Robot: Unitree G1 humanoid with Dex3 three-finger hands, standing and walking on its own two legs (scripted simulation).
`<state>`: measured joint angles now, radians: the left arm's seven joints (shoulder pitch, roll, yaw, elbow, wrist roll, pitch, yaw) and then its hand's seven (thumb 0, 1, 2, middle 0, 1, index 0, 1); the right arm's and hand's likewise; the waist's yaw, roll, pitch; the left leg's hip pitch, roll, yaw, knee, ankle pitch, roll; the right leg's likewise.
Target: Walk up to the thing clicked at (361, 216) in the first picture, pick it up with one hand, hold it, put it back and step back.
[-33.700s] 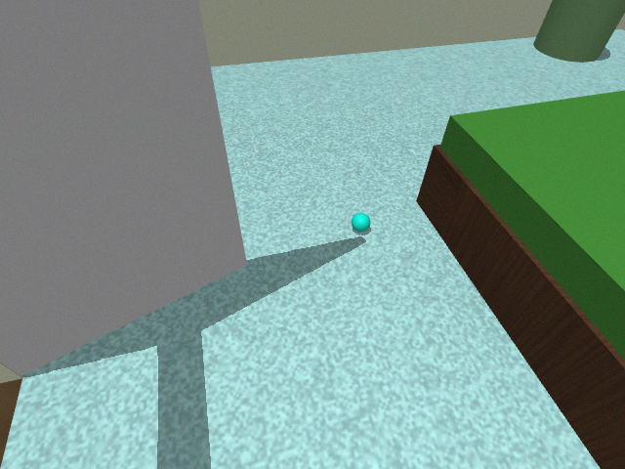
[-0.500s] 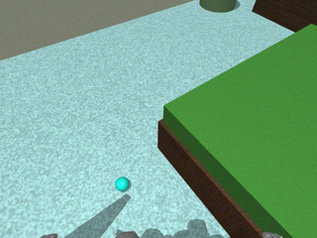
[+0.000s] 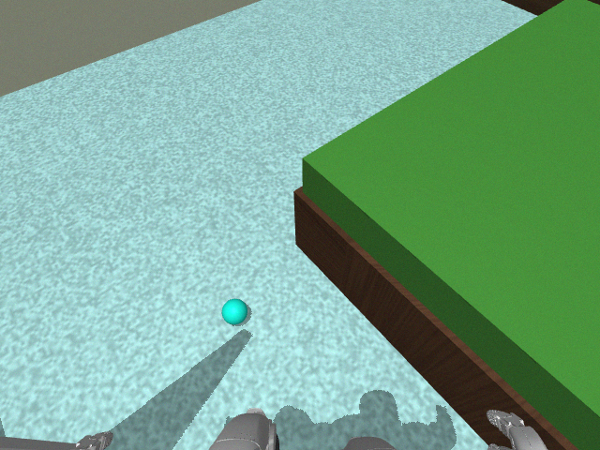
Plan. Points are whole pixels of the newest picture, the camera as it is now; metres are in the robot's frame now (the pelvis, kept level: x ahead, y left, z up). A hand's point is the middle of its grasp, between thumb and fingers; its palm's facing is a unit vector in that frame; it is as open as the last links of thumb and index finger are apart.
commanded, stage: step back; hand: left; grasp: from above
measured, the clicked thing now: (234, 311) +0.56 +0.23 -0.71
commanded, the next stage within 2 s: none
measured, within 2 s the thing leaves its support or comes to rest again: neither
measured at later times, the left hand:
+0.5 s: hand out of the picture -0.03 +0.31 -0.14, palm faces +0.04 -0.93 -0.37, open 7.4 cm
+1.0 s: hand out of the picture -0.20 +0.29 -0.13, palm faces +0.01 -0.90 -0.43, open 7.4 cm
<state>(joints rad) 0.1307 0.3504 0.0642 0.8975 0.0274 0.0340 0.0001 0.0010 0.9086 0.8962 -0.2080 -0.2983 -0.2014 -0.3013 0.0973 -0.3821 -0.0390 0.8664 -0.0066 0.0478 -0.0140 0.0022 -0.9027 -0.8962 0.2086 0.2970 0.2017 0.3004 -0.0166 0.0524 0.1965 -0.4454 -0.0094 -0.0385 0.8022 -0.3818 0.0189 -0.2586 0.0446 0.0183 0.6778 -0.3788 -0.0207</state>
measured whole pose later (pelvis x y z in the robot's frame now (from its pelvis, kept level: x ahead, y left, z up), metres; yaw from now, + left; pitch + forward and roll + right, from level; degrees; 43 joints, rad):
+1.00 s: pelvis -0.30 +0.01 +0.01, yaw +1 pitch -2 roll +1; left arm 0.18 0.37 0.08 0.79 0.05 0.06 0.01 0.00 0.90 0.90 -0.21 -0.30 -0.20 -0.30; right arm 0.26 -0.41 -0.05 0.88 -0.02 0.04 -0.02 0.00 -0.91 -0.90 0.21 0.30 0.20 0.30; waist 0.00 0.01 0.14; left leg -0.35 -0.07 -0.06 0.86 -0.48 -0.01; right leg -0.34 -0.06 -0.02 0.65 -0.28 0.01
